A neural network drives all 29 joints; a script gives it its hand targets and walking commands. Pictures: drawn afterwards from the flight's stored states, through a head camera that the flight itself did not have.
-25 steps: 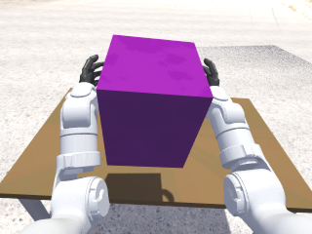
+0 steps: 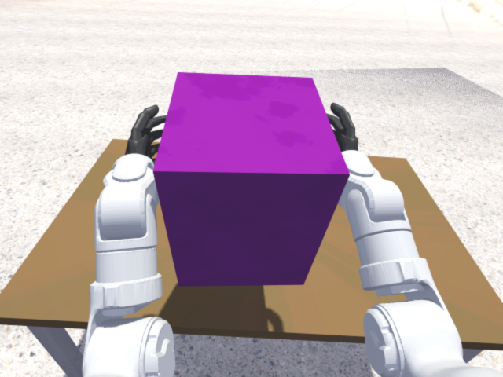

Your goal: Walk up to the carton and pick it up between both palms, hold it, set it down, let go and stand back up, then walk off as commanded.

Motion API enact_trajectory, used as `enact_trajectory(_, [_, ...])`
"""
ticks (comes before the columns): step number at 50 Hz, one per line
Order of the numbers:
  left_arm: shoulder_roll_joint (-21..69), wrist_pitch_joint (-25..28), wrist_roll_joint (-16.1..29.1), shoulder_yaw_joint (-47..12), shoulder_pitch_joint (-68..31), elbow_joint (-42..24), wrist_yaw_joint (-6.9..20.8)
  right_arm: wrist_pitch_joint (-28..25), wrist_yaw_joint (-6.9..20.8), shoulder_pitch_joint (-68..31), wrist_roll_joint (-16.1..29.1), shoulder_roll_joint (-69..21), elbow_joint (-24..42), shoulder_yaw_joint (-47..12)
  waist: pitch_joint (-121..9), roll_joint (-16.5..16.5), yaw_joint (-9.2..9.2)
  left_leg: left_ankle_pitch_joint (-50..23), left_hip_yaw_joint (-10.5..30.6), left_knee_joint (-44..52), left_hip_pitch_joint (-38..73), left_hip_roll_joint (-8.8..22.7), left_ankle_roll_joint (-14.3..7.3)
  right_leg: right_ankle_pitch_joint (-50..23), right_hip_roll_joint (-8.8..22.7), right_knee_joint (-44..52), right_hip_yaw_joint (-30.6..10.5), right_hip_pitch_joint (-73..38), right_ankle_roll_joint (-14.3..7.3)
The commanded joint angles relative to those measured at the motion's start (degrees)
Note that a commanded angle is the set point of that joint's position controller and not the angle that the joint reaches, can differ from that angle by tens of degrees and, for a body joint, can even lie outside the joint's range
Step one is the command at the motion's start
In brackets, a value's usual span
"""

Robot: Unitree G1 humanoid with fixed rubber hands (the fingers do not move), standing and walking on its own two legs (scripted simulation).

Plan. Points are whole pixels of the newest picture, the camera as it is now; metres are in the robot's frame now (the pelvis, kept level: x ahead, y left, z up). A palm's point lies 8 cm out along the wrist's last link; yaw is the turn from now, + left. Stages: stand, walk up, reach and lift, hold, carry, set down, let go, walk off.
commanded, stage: hold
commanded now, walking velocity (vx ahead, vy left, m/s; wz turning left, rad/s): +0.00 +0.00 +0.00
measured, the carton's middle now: (244, 184) +0.35 +0.02 +0.18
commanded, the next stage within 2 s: none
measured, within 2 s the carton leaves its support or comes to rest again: neither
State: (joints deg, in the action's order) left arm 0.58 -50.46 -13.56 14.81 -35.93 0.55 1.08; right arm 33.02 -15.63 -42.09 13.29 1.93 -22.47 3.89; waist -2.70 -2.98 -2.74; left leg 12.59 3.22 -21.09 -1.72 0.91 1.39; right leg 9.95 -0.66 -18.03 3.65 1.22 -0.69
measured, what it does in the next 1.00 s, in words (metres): stands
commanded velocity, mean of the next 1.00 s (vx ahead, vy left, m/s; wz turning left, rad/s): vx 0.00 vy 0.00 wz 0.00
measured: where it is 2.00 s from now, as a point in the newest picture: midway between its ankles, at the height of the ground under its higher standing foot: outside the picture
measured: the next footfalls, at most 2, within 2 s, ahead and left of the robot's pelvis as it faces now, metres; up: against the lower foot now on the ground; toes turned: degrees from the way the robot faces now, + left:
none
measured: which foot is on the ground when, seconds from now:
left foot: down 0.00-1.00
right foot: down 0.00-1.00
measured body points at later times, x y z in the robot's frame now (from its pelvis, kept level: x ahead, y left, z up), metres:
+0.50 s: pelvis -0.02 +0.00 +0.00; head -0.09 +0.03 +0.44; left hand +0.36 +0.17 +0.24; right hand +0.37 -0.13 +0.24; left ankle +0.00 +0.13 -0.75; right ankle +0.01 -0.11 -0.75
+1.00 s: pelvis +0.00 +0.00 +0.00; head -0.06 +0.03 +0.44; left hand +0.36 +0.17 +0.23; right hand +0.38 -0.12 +0.24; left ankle +0.00 +0.13 -0.75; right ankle +0.01 -0.11 -0.75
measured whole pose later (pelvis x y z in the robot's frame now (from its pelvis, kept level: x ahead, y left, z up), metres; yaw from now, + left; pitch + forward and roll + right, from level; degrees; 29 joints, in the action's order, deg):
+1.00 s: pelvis +0.00 +0.00 +0.00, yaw +0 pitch -7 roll -1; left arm 0.6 -51.0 -13.7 14.7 -35.2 -2.2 1.2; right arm 32.8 -15.7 -41.4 13.4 2.0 -20.8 2.8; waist -2.6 -3.0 -2.7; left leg 13.0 3.2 -21.2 -1.7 0.9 1.3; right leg 10.3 -0.7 -18.0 3.6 1.1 -0.6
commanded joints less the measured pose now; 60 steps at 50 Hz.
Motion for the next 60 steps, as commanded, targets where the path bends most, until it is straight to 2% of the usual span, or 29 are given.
enact_trajectory(1, [32.4, 3.9, 7.6, -29.5, -43.2, -10.3, 9.6, -3.0, 4.4, -43.5, 9.0, -30.7, 17.0, -22.5, -20.5, 7.7, -6.77, -18.4, -1.8, 1.8, 2.5, -3.6, 3.5, -22.8, -2.5, -0.8, -1.3, -13.0, 4.1])
enact_trajectory(4, [33.3, 5.0, 8.1, -29.6, -46.6, -8.9, 8.9, -3.7, 5.3, -44.8, 7.4, -32.6, 14.1, -21.6, -20.7, 7.8, -6.33, -16.5, -2.3, 2.2, 2.5, -3.7, 3.0, -18.8, -2.2, -0.1, -1.1, -11.4, 3.4])
enact_trajectory(5, [33.6, 4.9, 7.5, -28.8, -46.1, -5.3, 8.8, -3.6, 5.8, -45.0, 6.6, -31.8, 11.2, -20.1, -18.0, 8.3, -6.29, -12.5, -2.3, 3.4, 1.0, -3.6, 2.8, -14.7, -2.0, 0.7, -1.1, -10.1, 3.3])
enact_trajectory(9, [31.4, 4.9, 3.8, -21.6, -45.2, 7.8, 10.4, -4.4, 7.6, -48.0, 1.8, -31.3, 2.2, -14.9, -9.2, 3.8, -4.87, 2.1, -3.2, 7.3, -4.2, -2.9, 0.3, 0.3, -1.3, 3.5, -1.3, -6.6, 2.3])
enact_trajectory(10, [31.5, 5.0, 3.0, -20.6, -45.7, 9.7, 10.7, -4.6, 8.0, -48.8, 0.9, -30.8, 0.0, -13.3, -8.6, 4.3, -4.57, 6.4, -3.6, 8.4, -6.1, -2.7, -0.2, 3.8, -1.0, 3.4, -1.5, -6.6, 1.8])
enact_trajectory(15, [33.3, 7.2, 4.7, -20.2, -49.7, 15.1, 10.0, -7.6, 9.4, -55.5, 1.0, -31.1, -3.2, -11.4, -12.0, 5.9, -4.15, 9.0, -3.4, 10.0, -9.4, -1.5, 0.2, 4.9, -1.9, 2.5, -1.5, -8.3, 1.0])
enact_trajectory(17, [32.6, 8.3, 4.8, -19.8, -51.1, 14.9, 9.3, -8.2, 9.5, -55.9, 1.5, -32.6, -4.0, -12.4, -13.5, 4.8, -3.34, 6.7, -3.6, 9.1, -8.9, -2.1, -0.3, 3.8, -2.0, 2.4, -1.6, -7.7, 1.5])
enact_trajectory(20, [32.7, 9.4, 5.2, -19.3, -53.0, 15.5, 8.4, -8.3, 9.4, -54.8, 1.8, -33.4, -7.6, -12.0, -11.9, 5.1, -3.6, 6.1, -3.0, 8.7, -7.9, -2.1, -0.1, 3.8, -1.8, 3.0, -1.8, -6.2, 1.8])
enact_trajectory(21, [33.9, 10.0, 6.6, -21.4, -54.4, 12.3, 7.8, -9.4, 9.5, -56.5, 2.9, -34.3, -4.3, -13.3, -16.6, 5.6, -3.17, 2.5, -2.9, 7.5, -7.4, -2.2, 0.3, 0.3, -2.2, 1.9, -1.6, -7.3, 1.7])
enact_trajectory(22, [32.7, 10.2, 5.8, -20.2, -54.4, 12.0, 7.4, -9.0, 9.3, -54.2, 3.4, -35.0, -6.7, -13.8, -16.0, 4.7, -2.93, 0.2, -2.8, 6.8, -5.4, -2.3, 0.1, -0.8, -2.2, 2.2, -1.8, -7.1, 1.9])
enact_trajectory(25, [34.3, 10.0, 6.8, -22.5, -52.4, 11.1, 7.3, -9.3, 8.5, -53.1, 4.0, -33.9, -5.0, -14.0, -17.6, 5.9, -4.45, -5.4, -3.1, 4.9, -3.0, -2.7, 1.2, -5.0, -2.4, 2.1, -1.6, -7.7, 1.9])
enact_trajectory(27, [33.6, 9.2, 5.7, -21.5, -47.9, 11.8, 7.6, -9.0, 7.5, -52.2, 5.4, -34.0, -2.1, -16.7, -17.2, 4.1, -3.92, -9.7, -3.0, 3.8, -0.6, -3.2, 0.9, -8.9, -2.5, 2.6, -1.7, -9.4, 2.5])
enact_trajectory(29, [33.2, 8.7, 4.8, -21.6, -46.3, 9.7, 7.9, -8.6, 6.6, -50.1, 6.5, -33.3, -0.9, -17.7, -18.1, 4.9, -4.16, -12.5, -2.8, 2.8, 0.5, -3.3, 1.2, -11.7, -2.4, 2.0, -1.8, -10.0, 3.0])
enact_trajectory(30, [33.1, 8.6, 5.1, -21.1, -46.1, 9.1, 8.0, -8.4, 6.3, -50.7, 6.8, -33.8, 0.3, -18.5, -18.7, 3.4, -3.48, -12.3, -2.8, 3.1, 0.6, -3.5, 0.6, -12.0, -2.5, 2.0, -1.8, -10.9, 3.3])
enact_trajectory(31, [34.2, 8.9, 6.4, -23.8, -47.5, 4.1, 7.6, -8.5, 6.1, -49.1, 8.3, -34.6, 2.5, -20.0, -22.2, 5.2, -4.2, -17.6, -2.3, 1.8, 2.2, -3.3, 1.7, -16.4, -3.1, 0.9, -1.7, -12.2, 2.9])
enact_trajectory(33, [34.2, 8.1, 6.8, -25.3, -43.9, 1.4, 7.5, -8.4, 5.0, -50.0, 10.5, -34.3, 9.8, -23.0, -26.0, 5.7, -4.62, -23.5, -2.3, -0.1, 3.8, -4.1, 2.1, -25.0, -2.9, -0.5, -1.7, -15.1, 4.0])
enact_trajectory(34, [34.2, 7.9, 7.3, -25.8, -44.6, -0.2, 7.3, -7.9, 4.6, -51.5, 11.4, -34.9, 12.3, -24.3, -25.9, 4.5, -4.11, -23.8, -2.0, -0.3, 3.4, -4.0, 2.0, -26.4, -3.0, -1.1, -1.8, -15.2, 4.6])
enact_trajectory(35, [34.4, 7.5, 8.0, -27.3, -44.1, -2.5, 7.0, -7.4, 4.2, -49.1, 11.0, -33.9, 12.6, -24.1, -26.4, 6.2, -5.73, -25.4, -2.0, -0.8, 4.4, -4.0, 2.7, -28.4, -2.9, -1.4, -1.8, -14.8, 4.6])
enact_trajectory(37, [34.3, 6.9, 8.6, -28.6, -41.8, -6.4, 7.0, -6.6, 3.4, -47.8, 12.4, -33.9, 18.1, -26.7, -26.7, 5.9, -5.73, -28.6, -1.3, -1.7, 4.0, -4.5, 2.9, -33.9, -2.9, -2.4, -1.8, -15.9, 5.1])
enact_trajectory(39, [32.8, 5.5, 7.3, -28.1, -39.1, -9.0, 7.5, -4.9, 2.7, -42.4, 12.1, -32.6, 16.4, -26.6, -23.0, 6.9, -6.51, -29.4, -1.3, -1.8, 4.5, -4.3, 3.3, -35.2, -2.7, -2.4, -1.9, -15.0, 5.3])
enact_trajectory(41, [31.5, 4.6, 7.0, -28.1, -38.8, -12.5, 8.1, -4.2, 2.6, -41.4, 11.9, -32.5, 19.4, -27.4, -23.1, 6.1, -5.84, -28.3, -1.6, -1.2, 4.5, -4.7, 3.0, -35.0, -2.6, -2.5, -1.5, -16.0, 5.8])
enact_trajectory(45, [30.1, 2.3, 4.6, -26.7, -34.8, -13.3, 10.2, -2.0, 2.5, -36.9, 10.7, -30.5, 18.6, -26.2, -20.4, 6.4, -6.38, -24.8, -2.5, 0.4, 4.3, -4.6, 3.2, -35.8, -2.1, -2.6, -1.2, -17.5, 5.6])
enact_trajectory(46, [29.5, 1.9, 4.5, -27.0, -34.9, -13.1, 10.4, -1.7, 2.6, -36.4, 10.2, -29.4, 18.1, -25.4, -19.4, 6.6, -7.27, -23.2, -2.5, 0.6, 3.9, -4.4, 3.3, -34.4, -2.1, -2.2, -1.3, -17.2, 5.4])
enact_trajectory(49, [30.9, 2.2, 5.8, -28.6, -37.4, -11.4, 11.0, -2.1, 3.2, -38.5, 8.6, -29.2, 17.8, -23.0, -18.7, 7.4, -7.7, -19.9, -2.5, 1.6, 2.9, -3.9, 3.8, -27.3, -2.4, -1.2, -1.0, -14.9, 4.6])
enact_trajectory(51, [31.6, 2.7, 6.6, -29.2, -39.8, -11.2, 10.8, -2.2, 4.0, -39.7, 8.8, -29.6, 17.7, -22.6, -18.9, 7.9, -7.73, -19.3, -2.1, 1.6, 2.6, -3.7, 3.9, -24.9, -2.4, -1.0, -1.3, -14.2, 3.8])
enact_trajectory(52, [32.1, 3.0, 6.8, -28.6, -40.2, -9.3, 10.4, -2.9, 4.2, -43.1, 9.2, -30.3, 19.5, -22.8, -20.5, 6.6, -6.63, -19.0, -2.1, 1.4, 3.4, -3.7, 3.3, -24.5, -2.6, -0.9, -1.0, -13.6, 4.1])
enact_trajectory(56, [32.9, 4.2, 6.5, -27.8, -43.3, -4.0, 10.0, -3.6, 5.7, -43.9, 5.9, -31.3, 11.5, -19.4, -16.4, 7.3, -6.59, -12.6, -2.5, 3.4, 1.1, -3.4, 2.7, -14.1, -2.1, 1.1, -1.0, -10.5, 3.1])
enact_trajectory(58, [32.2, 4.2, 5.2, -25.6, -44.7, 0.6, 10.5, -3.5, 6.7, -43.8, 3.5, -30.3, 5.0, -15.9, -11.6, 7.5, -6.85, -5.7, -3.0, 5.5, -1.2, -3.1, 2.2, -6.9, -1.7, 2.5, -1.4, -8.3, 2.0])
enact_trajectory(60, [31.8, 4.7, 4.2, -22.8, -46.0, 5.6, 11.0, -4.3, 7.6, -46.1, 1.5, -30.2, 1.3, -14.0, -9.1, 5.4, -6.04, 1.7, -3.3, 7.7, -4.2, -2.5, 1.6, 0.2, -1.7, 3.0, -1.1, -7.9, 1.6])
